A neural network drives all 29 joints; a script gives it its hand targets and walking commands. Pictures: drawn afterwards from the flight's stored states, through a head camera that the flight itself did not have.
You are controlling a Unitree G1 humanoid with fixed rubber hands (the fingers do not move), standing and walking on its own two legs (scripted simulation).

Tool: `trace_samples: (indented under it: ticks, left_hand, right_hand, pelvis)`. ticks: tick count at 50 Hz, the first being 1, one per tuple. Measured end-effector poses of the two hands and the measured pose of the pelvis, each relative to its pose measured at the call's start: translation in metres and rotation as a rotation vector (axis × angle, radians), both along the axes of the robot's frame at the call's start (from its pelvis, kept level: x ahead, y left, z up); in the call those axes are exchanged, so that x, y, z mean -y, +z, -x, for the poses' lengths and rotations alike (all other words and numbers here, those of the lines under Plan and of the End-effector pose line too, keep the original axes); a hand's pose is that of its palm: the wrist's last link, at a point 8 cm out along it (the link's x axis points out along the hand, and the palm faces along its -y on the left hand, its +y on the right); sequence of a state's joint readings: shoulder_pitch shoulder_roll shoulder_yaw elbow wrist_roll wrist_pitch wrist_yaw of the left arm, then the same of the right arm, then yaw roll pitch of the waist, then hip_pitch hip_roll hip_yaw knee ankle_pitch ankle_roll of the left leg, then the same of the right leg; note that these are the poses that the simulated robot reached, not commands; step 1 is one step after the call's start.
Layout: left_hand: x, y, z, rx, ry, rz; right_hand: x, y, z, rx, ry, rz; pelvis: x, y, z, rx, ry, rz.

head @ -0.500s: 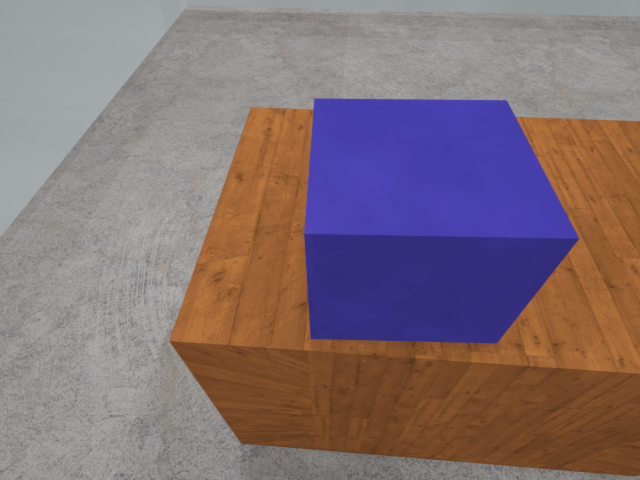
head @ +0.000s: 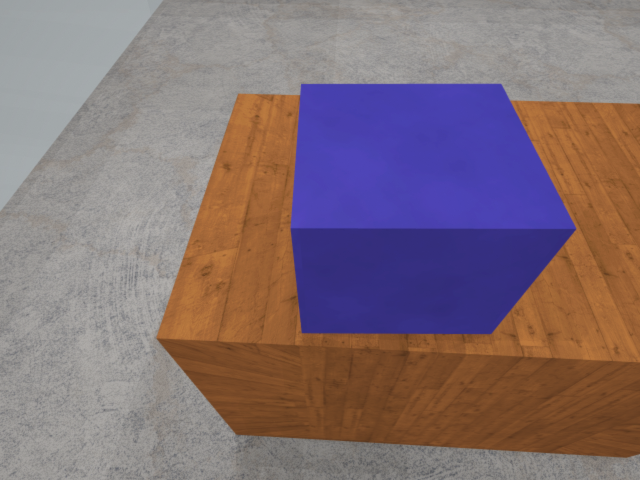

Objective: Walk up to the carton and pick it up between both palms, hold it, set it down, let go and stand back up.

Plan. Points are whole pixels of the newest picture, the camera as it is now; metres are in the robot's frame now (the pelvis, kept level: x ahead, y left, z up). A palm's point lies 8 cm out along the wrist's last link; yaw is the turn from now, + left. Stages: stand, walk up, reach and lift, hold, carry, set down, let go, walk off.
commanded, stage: reach and lift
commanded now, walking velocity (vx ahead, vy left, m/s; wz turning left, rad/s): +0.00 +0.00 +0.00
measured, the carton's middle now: (398, 212) +0.46 -0.10 +0.04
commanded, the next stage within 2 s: none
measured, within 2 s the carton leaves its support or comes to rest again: neither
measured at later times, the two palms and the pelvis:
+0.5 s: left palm out of the picture +0.09 +0.18 -0.12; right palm out of the picture +0.09 -0.26 -0.11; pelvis -0.05 -0.06 +0.01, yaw +1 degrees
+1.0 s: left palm out of the picture +0.04 +0.20 -0.08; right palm out of the picture +0.03 -0.24 -0.08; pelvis -0.11 -0.06 +0.00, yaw -1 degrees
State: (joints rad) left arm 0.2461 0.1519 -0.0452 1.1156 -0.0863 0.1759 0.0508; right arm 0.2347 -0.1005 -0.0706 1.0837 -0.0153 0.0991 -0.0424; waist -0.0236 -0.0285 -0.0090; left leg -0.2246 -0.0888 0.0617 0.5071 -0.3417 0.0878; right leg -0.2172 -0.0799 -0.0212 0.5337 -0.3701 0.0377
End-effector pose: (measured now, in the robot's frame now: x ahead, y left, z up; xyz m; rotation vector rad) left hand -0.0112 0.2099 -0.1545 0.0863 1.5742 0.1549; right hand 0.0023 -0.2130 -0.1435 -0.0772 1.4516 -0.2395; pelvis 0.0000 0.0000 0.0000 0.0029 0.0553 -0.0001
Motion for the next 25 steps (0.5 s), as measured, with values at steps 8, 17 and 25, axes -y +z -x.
trace_samples:
  ticks: [8,17,25]
  left_hand:
    - [0.000,-0.009,-0.187,0.187,-0.020,0.032]
    - [0.064,0.032,-0.165,0.271,-0.098,0.104]
    - [0.027,0.039,-0.098,0.270,-0.033,-0.022]
  right_hand:
    - [0.031,0.012,-0.156,0.151,0.002,-0.015]
    - [0.011,0.031,-0.128,0.214,0.031,0.010]
    - [0.043,0.029,-0.083,0.246,0.080,0.009]
  pelvis:
    - [0.018,-0.030,0.036,-0.219,0.000,0.034]
    - [0.039,0.006,0.033,-0.196,-0.039,0.044]
    - [0.062,0.009,0.053,-0.148,0.012,0.019]
